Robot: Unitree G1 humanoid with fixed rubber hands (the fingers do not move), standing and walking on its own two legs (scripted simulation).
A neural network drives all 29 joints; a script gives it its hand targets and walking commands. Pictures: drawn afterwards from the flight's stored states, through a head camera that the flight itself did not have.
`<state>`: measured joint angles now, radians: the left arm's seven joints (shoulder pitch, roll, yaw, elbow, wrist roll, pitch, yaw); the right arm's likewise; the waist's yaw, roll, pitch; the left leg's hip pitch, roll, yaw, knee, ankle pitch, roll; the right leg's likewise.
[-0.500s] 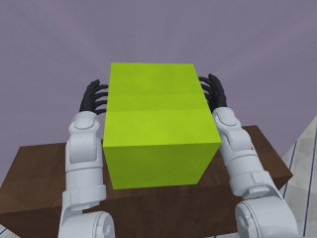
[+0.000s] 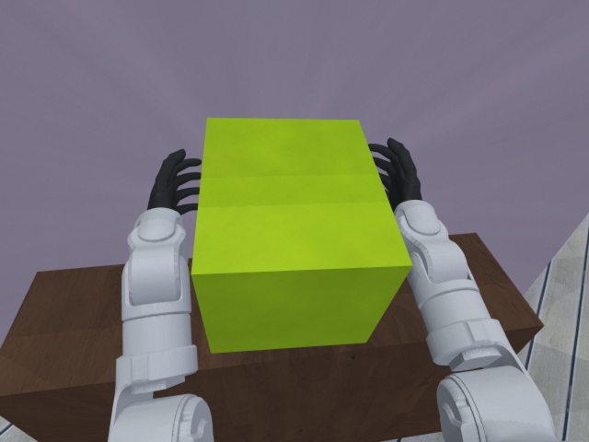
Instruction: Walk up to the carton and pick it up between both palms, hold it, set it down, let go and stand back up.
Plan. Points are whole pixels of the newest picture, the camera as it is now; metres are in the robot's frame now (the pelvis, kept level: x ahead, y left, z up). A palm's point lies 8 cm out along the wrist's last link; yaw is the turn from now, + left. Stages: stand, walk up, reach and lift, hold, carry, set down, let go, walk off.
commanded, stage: hold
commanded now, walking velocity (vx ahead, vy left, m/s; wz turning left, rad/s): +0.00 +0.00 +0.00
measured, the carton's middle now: (287, 231) +0.35 +0.01 +0.13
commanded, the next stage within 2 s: set down in 0.46 s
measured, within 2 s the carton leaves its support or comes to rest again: neither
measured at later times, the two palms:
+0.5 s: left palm (165, 208) +0.35 +0.16 +0.18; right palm (402, 194) +0.36 -0.15 +0.18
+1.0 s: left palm (161, 223) +0.36 +0.18 +0.14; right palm (382, 208) +0.38 -0.13 +0.14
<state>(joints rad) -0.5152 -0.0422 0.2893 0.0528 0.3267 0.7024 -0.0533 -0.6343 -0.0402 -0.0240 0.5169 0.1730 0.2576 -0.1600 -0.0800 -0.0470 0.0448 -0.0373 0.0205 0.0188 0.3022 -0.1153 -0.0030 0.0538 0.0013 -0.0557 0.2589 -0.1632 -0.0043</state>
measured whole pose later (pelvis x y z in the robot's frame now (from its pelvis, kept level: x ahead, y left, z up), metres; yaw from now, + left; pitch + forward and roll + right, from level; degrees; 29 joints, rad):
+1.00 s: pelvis +0.01 -0.01 +0.00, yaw +0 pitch -7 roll +0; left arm -0.51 -0.05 0.30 0.22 0.34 0.43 -0.05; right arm -0.59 0.00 -0.09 0.66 0.02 -0.03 -0.14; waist 0.00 -0.06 0.07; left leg -0.05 0.02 0.02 0.28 -0.11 -0.01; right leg 0.04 0.00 -0.06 0.25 -0.17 -0.01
